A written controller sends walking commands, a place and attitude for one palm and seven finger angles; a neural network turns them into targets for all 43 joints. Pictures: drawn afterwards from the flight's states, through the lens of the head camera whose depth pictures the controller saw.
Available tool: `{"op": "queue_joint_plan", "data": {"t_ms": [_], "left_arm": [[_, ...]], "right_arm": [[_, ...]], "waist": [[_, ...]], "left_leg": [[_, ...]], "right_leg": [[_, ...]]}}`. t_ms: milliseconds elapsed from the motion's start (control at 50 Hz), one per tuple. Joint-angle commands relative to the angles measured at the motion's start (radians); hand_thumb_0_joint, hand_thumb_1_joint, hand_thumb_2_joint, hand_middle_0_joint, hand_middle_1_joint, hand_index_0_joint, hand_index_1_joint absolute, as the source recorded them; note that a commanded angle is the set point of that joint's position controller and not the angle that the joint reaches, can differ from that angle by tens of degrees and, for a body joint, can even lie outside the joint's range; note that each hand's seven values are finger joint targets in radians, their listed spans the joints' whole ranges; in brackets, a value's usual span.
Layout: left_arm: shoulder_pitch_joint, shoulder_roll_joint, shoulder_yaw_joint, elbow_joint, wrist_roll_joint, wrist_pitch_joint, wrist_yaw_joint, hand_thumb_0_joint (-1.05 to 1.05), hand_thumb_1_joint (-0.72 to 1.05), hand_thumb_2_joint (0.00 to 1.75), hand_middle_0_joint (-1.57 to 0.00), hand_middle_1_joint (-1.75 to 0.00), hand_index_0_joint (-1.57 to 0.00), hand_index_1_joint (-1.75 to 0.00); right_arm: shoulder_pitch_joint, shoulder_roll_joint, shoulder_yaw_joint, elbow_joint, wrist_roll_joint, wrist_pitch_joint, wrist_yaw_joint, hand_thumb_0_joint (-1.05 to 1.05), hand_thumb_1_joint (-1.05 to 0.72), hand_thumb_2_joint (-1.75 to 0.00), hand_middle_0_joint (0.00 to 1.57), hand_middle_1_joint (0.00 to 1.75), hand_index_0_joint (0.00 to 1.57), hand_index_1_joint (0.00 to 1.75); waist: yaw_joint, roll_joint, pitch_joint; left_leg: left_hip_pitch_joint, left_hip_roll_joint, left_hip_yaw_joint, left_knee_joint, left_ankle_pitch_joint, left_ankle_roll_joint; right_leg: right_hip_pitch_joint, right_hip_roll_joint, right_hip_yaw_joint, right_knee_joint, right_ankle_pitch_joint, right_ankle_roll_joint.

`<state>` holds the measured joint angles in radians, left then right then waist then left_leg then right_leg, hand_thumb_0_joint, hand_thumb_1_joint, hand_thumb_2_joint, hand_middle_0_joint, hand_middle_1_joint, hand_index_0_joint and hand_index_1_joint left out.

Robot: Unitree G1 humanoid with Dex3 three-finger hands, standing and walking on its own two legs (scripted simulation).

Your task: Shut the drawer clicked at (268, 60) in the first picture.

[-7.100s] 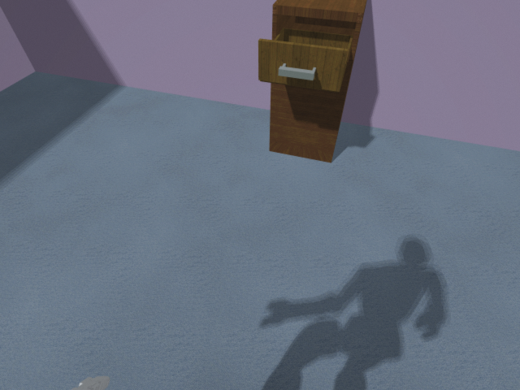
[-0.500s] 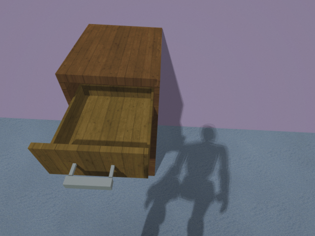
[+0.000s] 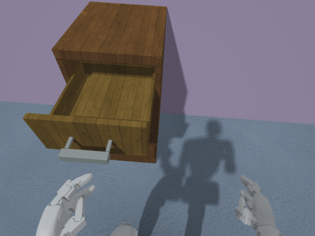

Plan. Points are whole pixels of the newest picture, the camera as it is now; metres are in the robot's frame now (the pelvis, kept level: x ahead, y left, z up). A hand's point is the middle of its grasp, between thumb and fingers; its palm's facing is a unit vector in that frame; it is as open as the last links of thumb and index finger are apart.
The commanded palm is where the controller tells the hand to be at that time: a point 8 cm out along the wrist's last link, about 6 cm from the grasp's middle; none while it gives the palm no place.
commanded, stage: raise the hand and make a fist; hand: left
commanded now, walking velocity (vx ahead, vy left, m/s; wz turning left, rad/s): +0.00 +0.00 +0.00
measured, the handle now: (87, 149) +0.35 +0.23 -0.02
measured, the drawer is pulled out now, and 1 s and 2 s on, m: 0.28 0.28 0.28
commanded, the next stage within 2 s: bring the fist close to the handle in 1.54 s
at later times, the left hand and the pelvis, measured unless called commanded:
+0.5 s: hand (70, 209) +0.17 +0.20 +0.04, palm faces +0.07 -1.00 -0.07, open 3.8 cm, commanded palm +0.12 +0.25 +0.04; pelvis -0.01 -0.01 -0.02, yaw +0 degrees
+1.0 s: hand (74, 214) +0.16 +0.18 +0.07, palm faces -0.01 -1.00 -0.02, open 3.2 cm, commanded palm +0.12 +0.24 +0.08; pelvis +0.00 +0.03 -0.01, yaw +1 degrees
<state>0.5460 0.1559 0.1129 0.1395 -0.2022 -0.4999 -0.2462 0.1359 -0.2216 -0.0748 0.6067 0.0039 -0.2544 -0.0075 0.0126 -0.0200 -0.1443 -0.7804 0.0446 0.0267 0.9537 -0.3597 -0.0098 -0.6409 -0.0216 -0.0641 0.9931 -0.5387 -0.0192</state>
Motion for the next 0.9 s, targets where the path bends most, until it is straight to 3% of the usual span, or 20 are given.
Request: {"op": "queue_joint_plan", "data": {"t_ms": [0, 60, 80, 140, 200, 220, 260, 280, 360, 380, 460, 500, 540, 600, 640, 680, 700, 800, 880], "left_arm": [[-0.098, 0.211, 0.169, -0.440, -0.061, -0.252, -0.072, 0.00, 0.90, 0.90, -0.58, -0.71, -0.58, -0.71], [-0.138, 0.163, 0.145, -0.462, -0.109, -0.235, -0.071, 0.00, 0.90, 0.90, -0.64, -0.78, -0.64, -0.78], [-0.166, 0.174, 0.142, -0.458, -0.109, -0.205, -0.078, 0.00, 0.90, 0.90, -0.66, -0.80, -0.66, -0.80], [-0.171, 0.154, 0.063, -0.431, -0.116, -0.091, -0.124, 0.00, 0.90, 0.90, -0.72, -0.86, -0.72, -0.86], [-0.143, 0.197, 0.082, -0.371, -0.112, 0.062, -0.155, 0.00, 0.90, 0.90, -0.78, -0.93, -0.78, -0.93], [-0.108, 0.220, 0.109, -0.385, -0.113, 0.104, -0.156, 0.00, 0.90, 0.90, -0.80, -0.95, -0.80, -0.95], [-0.068, 0.240, 0.164, -0.394, -0.121, 0.169, -0.131, 0.00, 0.90, 0.90, -0.84, -0.99, -0.84, -0.99], [-0.027, 0.256, 0.221, -0.345, -0.124, 0.194, -0.106, 0.00, 0.90, 0.90, -0.86, -1.01, -0.86, -1.01], [0.039, 0.188, 0.231, -0.411, -0.140, 0.154, -0.017, 0.00, 0.90, 0.90, -0.94, -1.10, -0.94, -1.10], [0.054, 0.201, 0.250, -0.385, -0.137, 0.135, -0.002, 0.00, 0.90, 0.90, -0.96, -1.12, -0.96, -1.12], [0.075, 0.171, 0.176, -0.413, -0.107, 0.035, -0.021, 0.00, 0.90, 0.90, -1.04, -1.21, -1.04, -1.21], [0.092, 0.159, 0.137, -0.414, -0.107, 0.011, -0.055, 0.00, 0.90, 0.90, -1.08, -1.25, -1.08, -1.25], [0.072, 0.156, 0.106, -0.462, -0.116, -0.010, -0.081, 0.00, 0.90, 0.90, -1.12, -1.30, -1.12, -1.30], [0.058, 0.165, 0.103, -0.515, -0.123, -0.019, -0.078, 0.00, 0.90, 0.90, -1.18, -1.36, -1.18, -1.36], [0.066, 0.174, 0.124, -0.543, -0.121, -0.017, -0.052, 0.00, 0.90, 0.90, -1.22, -1.40, -1.22, -1.40], [0.103, 0.184, 0.128, -0.576, -0.100, -0.002, -0.017, 0.00, 0.90, 0.90, -1.26, -1.45, -1.26, -1.45], [0.119, 0.148, 0.091, -0.599, -0.094, 0.011, -0.005, 0.00, 0.90, 0.90, -1.28, -1.47, -1.28, -1.47], [0.154, 0.097, 0.008, -0.606, -0.049, 0.111, 0.034, 0.00, 0.90, 0.90, -1.38, -1.58, -1.38, -1.58], [0.167, 0.103, -0.029, -0.649, -0.016, 0.166, 0.050, 0.00, 0.90, 0.90, -1.40, -1.60, -1.40, -1.60]], "right_arm": [[-0.037, -0.098, -0.041, -0.161, -0.008, -0.054, -0.016, 0.00, -0.90, -0.90, 0.20, 0.30, 0.20, 0.30], [-0.038, -0.094, -0.028, -0.168, 0.006, -0.053, -0.043, 0.00, -0.90, -0.90, 0.20, 0.30, 0.20, 0.30], [-0.026, -0.106, -0.023, -0.166, 0.014, -0.046, -0.050, 0.00, -0.90, -0.90, 0.20, 0.30, 0.20, 0.30], [-0.019, -0.118, -0.007, -0.184, 0.030, -0.045, -0.072, 0.00, -0.90, -0.90, 0.20, 0.30, 0.20, 0.30], [-0.016, -0.124, 0.002, -0.201, 0.046, -0.028, -0.089, 0.00, -0.90, -0.90, 0.20, 0.30, 0.20, 0.30], [-0.023, -0.121, 0.001, -0.211, 0.048, -0.023, -0.092, 0.00, -0.90, -0.90, 0.20, 0.30, 0.20, 0.30], [-0.030, -0.106, 0.003, -0.225, 0.048, -0.007, -0.096, 0.00, -0.90, -0.90, 0.20, 0.30, 0.20, 0.30], [-0.048, -0.096, 0.001, -0.216, 0.046, 0.004, -0.097, 0.00, -0.90, -0.90, 0.20, 0.30, 0.20, 0.30], [-0.036, -0.065, -0.003, -0.212, 0.039, 0.016, -0.088, 0.00, -0.90, -0.90, 0.20, 0.30, 0.20, 0.30], [-0.044, -0.065, -0.006, -0.202, 0.037, 0.018, -0.087, 0.00, -0.90, -0.90, 0.20, 0.30, 0.20, 0.30], [-0.012, -0.074, -0.017, -0.184, 0.035, -0.001, -0.069, 0.00, -0.90, -0.90, 0.20, 0.30, 0.20, 0.30], [-0.009, -0.084, -0.021, -0.186, 0.038, -0.017, -0.064, 0.00, -0.90, -0.90, 0.20, 0.30, 0.20, 0.30], [0.003, -0.097, -0.019, -0.188, 0.040, -0.037, -0.062, 0.00, -0.90, -0.90, 0.20, 0.30, 0.20, 0.30], [0.009, -0.106, -0.019, -0.191, 0.042, -0.051, -0.065, 0.00, -0.90, -0.90, 0.20, 0.30, 0.20, 0.30], [0.008, -0.102, -0.019, -0.194, 0.041, -0.051, -0.066, 0.00, -0.90, -0.90, 0.20, 0.30, 0.20, 0.30], [0.003, -0.101, -0.017, -0.202, 0.040, -0.044, -0.060, 0.00, -0.90, -0.90, 0.20, 0.30, 0.20, 0.30], [0.005, -0.094, -0.011, -0.216, 0.040, -0.038, -0.055, 0.00, -0.90, -0.90, 0.20, 0.30, 0.20, 0.30], [-0.003, -0.097, -0.001, -0.261, 0.043, 0.005, -0.041, 0.00, -0.90, -0.90, 0.20, 0.30, 0.20, 0.30], [-0.006, -0.098, 0.009, -0.298, 0.041, 0.033, -0.034, 0.00, -0.90, -0.90, 0.20, 0.30, 0.20, 0.30]], "waist": [[0.011, 0.163, -0.225], [-0.030, 0.164, -0.159], [-0.052, 0.127, -0.128], [-0.066, 0.096, -0.096], [-0.058, 0.033, -0.100], [-0.033, 0.042, -0.123], [-0.008, 0.017, -0.142], [0.014, -0.001, -0.124], [0.028, -0.012, -0.116], [0.031, -0.049, -0.098], [-0.003, 0.013, -0.105], [-0.014, 0.002, -0.110], [-0.024, 0.034, -0.136], [-0.024, 0.047, -0.150], [-0.009, 0.061, -0.160], [0.010, 0.118, -0.177], [0.005, 0.124, -0.177], [-0.009, 0.095, -0.111], [-0.013, 0.078, -0.091]], "left_leg": [[0.128, -0.029, -0.026, 0.072, 0.135, 0.031], [0.066, -0.024, -0.038, 0.115, 0.033, 0.040], [0.041, -0.018, -0.046, 0.124, -0.010, 0.044], [-0.001, -0.019, -0.047, 0.126, -0.070, 0.052], [-0.013, -0.021, -0.052, 0.117, -0.069, 0.058], [-0.001, -0.025, -0.052, 0.103, -0.053, 0.057], [0.023, -0.026, -0.056, 0.069, -0.016, 0.056], [0.020, -0.024, -0.063, 0.056, -0.002, 0.051], [0.054, -0.024, -0.060, 0.014, 0.066, 0.041], [0.045, -0.021, -0.065, 0.014, 0.073, 0.040], [0.071, -0.024, -0.055, 0.011, 0.088, 0.041], [0.075, -0.026, -0.058, 0.014, 0.084, 0.045], [0.097, -0.028, -0.060, 0.012, 0.078, 0.051], [0.137, -0.024, -0.068, -0.006, 0.069, 0.054], [0.153, -0.024, -0.069, -0.020, 0.067, 0.051], [0.199, -0.021, -0.073, -0.041, 0.092, 0.051], [0.215, -0.020, -0.077, -0.056, 0.093, 0.048], [0.222, -0.012, -0.094, -0.096, 0.058, 0.046], [0.231, -0.011, -0.099, -0.106, 0.061, 0.049]], "right_leg": [[-0.156, 0.036, 0.050, -0.035, 0.194, -0.014], [-0.207, 0.034, 0.085, -0.075, 0.077, -0.011], [-0.228, 0.039, 0.095, -0.094, 0.018, -0.007], [-0.211, 0.026, 0.142, -0.159, -0.080, 0.004], [-0.161, 0.012, 0.182, -0.214, -0.115, 0.026], [-0.123, 0.004, 0.189, -0.221, -0.101, 0.028], [-0.073, 0.000, 0.170, -0.221, -0.042, 0.033], [-0.056, 0.007, 0.153, -0.216, -0.018, 0.032], [-0.031, 0.012, 0.092, -0.177, 0.131, 0.036], [-0.032, 0.016, 0.088, -0.171, 0.158, 0.039], [-0.080, 0.019, 0.073, -0.148, 0.186, 0.037], [-0.088, 0.020, 0.070, -0.147, 0.176, 0.034], [-0.098, 0.024, 0.067, -0.150, 0.142, 0.025], [-0.117, 0.038, 0.039, -0.142, 0.106, 0.013], [-0.111, 0.043, 0.023, -0.134, 0.103, 0.007], [-0.106, 0.053, -0.006, -0.110, 0.141, -0.001], [-0.105, 0.051, -0.024, -0.102, 0.150, -0.001], [-0.100, 0.055, -0.048, -0.122, 0.152, 0.004], [-0.088, 0.059, -0.050, -0.132, 0.162, 0.006]]}}
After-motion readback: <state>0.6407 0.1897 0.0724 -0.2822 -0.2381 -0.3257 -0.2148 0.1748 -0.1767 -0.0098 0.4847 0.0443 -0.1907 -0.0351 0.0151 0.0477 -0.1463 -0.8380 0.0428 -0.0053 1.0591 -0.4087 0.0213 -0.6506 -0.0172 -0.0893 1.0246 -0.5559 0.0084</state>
